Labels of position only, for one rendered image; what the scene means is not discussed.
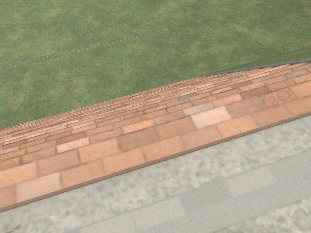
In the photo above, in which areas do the stairs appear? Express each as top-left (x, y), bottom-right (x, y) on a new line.
top-left (0, 60), bottom-right (311, 170)

